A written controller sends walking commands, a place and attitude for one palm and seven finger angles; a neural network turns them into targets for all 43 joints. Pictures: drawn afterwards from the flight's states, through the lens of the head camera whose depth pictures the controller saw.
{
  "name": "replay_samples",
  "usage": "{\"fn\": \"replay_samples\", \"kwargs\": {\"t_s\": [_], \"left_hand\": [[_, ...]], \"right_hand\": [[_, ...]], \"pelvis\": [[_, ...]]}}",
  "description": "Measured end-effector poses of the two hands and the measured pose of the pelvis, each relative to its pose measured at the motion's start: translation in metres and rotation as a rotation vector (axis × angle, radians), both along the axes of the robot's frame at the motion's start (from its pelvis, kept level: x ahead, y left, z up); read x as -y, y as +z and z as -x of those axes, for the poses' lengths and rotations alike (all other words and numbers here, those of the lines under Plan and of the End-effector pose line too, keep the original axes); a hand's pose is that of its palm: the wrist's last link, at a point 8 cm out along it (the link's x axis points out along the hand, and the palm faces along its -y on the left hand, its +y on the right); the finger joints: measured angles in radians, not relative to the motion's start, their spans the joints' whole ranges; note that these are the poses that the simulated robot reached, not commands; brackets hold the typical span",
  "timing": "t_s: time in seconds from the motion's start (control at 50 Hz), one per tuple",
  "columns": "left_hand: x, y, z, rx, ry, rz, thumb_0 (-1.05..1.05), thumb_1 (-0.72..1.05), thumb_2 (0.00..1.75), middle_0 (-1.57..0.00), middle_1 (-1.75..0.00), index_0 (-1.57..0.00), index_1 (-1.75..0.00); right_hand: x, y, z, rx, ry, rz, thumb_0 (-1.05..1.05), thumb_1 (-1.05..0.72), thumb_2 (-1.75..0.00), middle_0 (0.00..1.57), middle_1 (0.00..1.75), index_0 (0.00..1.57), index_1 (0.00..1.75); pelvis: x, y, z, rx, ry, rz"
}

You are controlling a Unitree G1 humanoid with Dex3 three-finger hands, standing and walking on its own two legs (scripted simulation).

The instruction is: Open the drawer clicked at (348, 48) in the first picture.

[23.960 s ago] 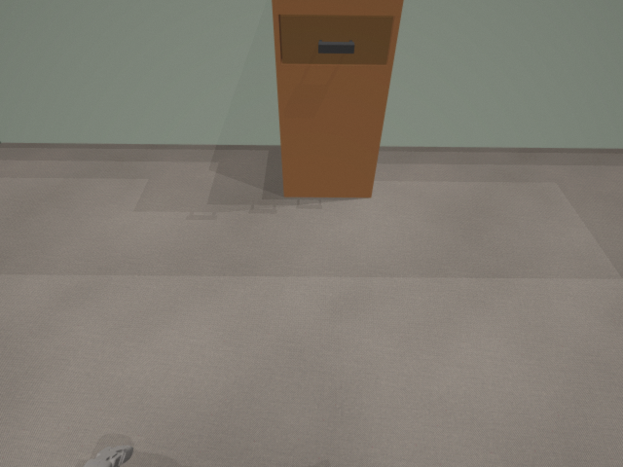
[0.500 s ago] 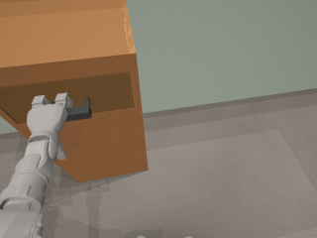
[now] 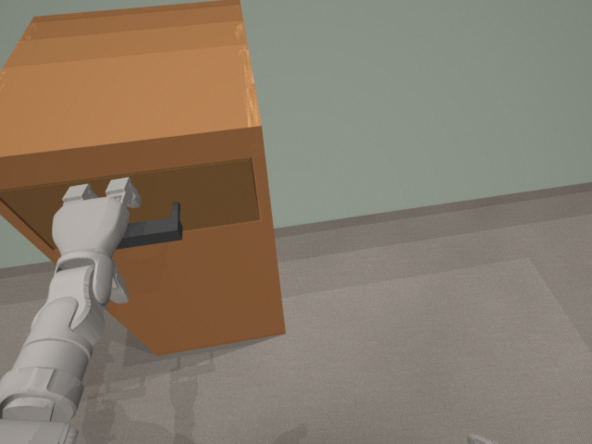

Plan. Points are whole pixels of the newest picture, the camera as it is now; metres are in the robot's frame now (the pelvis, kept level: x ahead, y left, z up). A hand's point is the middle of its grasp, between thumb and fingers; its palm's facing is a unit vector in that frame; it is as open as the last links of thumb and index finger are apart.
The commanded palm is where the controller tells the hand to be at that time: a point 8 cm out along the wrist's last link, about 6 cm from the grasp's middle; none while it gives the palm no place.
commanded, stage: lift the fingers back up to retry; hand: left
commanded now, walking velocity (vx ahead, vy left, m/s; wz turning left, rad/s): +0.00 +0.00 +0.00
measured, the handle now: (143, 222) +0.45 +0.29 -0.01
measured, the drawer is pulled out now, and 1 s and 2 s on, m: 0.00 0.00 0.00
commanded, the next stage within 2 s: re-aim the fingers above the handle in 0.28 s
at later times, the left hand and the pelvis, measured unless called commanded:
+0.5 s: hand (98, 251) +0.35 +0.30 +0.05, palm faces +0.00 +0.00 -1.00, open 13.8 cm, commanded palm +0.33 +0.30 +0.11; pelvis -0.01 -0.02 +0.00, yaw +1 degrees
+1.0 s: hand (103, 240) +0.37 +0.30 +0.06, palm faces +0.03 +0.00 -1.00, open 13.8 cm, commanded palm +0.34 +0.30 +0.11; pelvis -0.01 -0.01 +0.01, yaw +0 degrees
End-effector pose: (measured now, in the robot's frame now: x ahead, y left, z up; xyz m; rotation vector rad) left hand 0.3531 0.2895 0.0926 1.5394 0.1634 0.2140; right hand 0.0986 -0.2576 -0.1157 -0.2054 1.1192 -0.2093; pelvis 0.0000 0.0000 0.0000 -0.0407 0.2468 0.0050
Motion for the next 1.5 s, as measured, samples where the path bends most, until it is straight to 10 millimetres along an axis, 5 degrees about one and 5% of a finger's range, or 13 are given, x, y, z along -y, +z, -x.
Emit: {"fn": "replay_samples", "kwargs": {"t_s": [0.2,0.3,0.44,0.66,0.88,1.12,1.32,1.5], "left_hand": [[0.002,0.024,0.008,-0.053,-0.001,0.007,-0.01,-0.48,0.30,-0.32,-1.20,-0.32,-1.19],[0.000,0.014,0.016,-0.107,-0.004,0.020,0.00,-0.49,0.30,-0.32,-1.20,-0.32,-1.20],[-0.003,0.009,0.024,-0.080,-0.044,-0.003,0.00,-0.48,0.30,-0.32,-1.20,-0.32,-1.20],[-0.012,0.016,0.011,-0.065,0.026,-0.014,0.00,-0.48,0.30,-0.32,-1.20,-0.32,-1.20],[0.016,0.014,0.006,-0.026,-0.100,0.011,0.00,-0.48,0.30,-0.32,-1.20,-0.32,-1.20],[-0.016,0.014,0.014,-0.089,0.055,-0.025,0.00,-0.48,0.30,-0.32,-1.20,-0.32,-1.20],[0.017,0.008,0.001,-0.053,-0.114,0.013,-0.01,-0.49,0.30,-0.32,-1.20,-0.32,-1.20],[-0.019,0.024,0.000,-0.030,0.062,-0.030,0.00,-0.48,0.30,-0.32,-1.20,-0.32,-1.20]], "right_hand": [[-0.001,0.011,-0.027,0.074,0.043,-0.008,0.01,-0.91,-0.90,0.20,0.30,0.20,0.30],[0.003,0.015,-0.031,0.085,0.059,0.000,0.01,-0.91,-0.90,0.20,0.30,0.20,0.30],[0.013,0.012,-0.022,0.059,0.060,0.034,0.01,-0.91,-0.90,0.20,0.30,0.20,0.30],[0.017,0.002,0.006,-0.003,0.004,0.017,0.01,-0.91,-0.90,0.20,0.30,0.20,0.30],[0.014,0.004,0.017,-0.005,-0.015,0.018,0.01,-0.91,-0.90,0.20,0.30,0.20,0.30],[0.005,0.005,0.004,0.017,0.009,-0.004,0.01,-0.91,-0.90,0.20,0.30,0.20,0.30],[0.008,0.010,-0.010,0.041,0.037,0.034,0.01,-0.91,-0.90,0.20,0.30,0.20,0.30],[0.005,0.001,-0.002,0.004,0.007,-0.015,0.01,-0.91,-0.90,0.20,0.30,0.20,0.30]], "pelvis": [[0.007,0.008,0.000,0.046,0.012,-0.012],[0.012,0.009,0.004,0.054,0.010,-0.018],[0.016,0.006,0.009,0.039,0.018,-0.017],[0.015,0.005,0.011,0.023,0.006,-0.017],[0.010,0.005,0.012,0.030,-0.001,-0.017],[0.009,0.007,0.011,0.034,0.007,-0.017],[0.008,0.005,0.011,0.034,0.018,-0.015],[0.008,0.006,0.005,0.012,-0.009,-0.016]]}}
